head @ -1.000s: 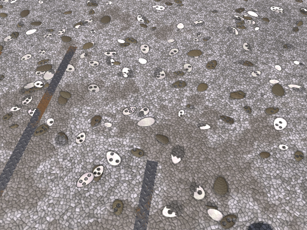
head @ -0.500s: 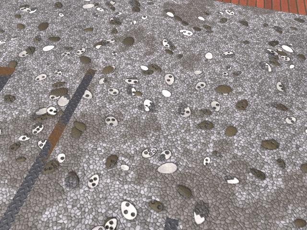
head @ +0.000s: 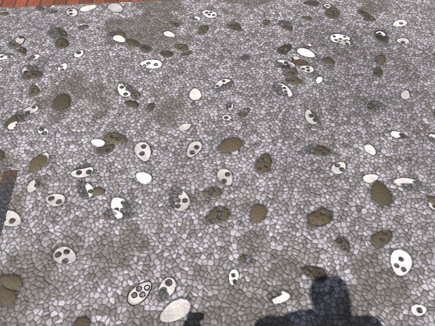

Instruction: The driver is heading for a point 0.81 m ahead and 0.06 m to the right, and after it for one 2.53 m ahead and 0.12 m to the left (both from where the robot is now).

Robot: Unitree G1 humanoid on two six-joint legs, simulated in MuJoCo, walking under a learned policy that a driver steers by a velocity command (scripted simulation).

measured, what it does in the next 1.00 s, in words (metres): walks ahead, turning right: left foot, then right foot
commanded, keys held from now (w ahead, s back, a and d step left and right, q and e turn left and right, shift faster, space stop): w+e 0.40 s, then w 0.48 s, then w+q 0.12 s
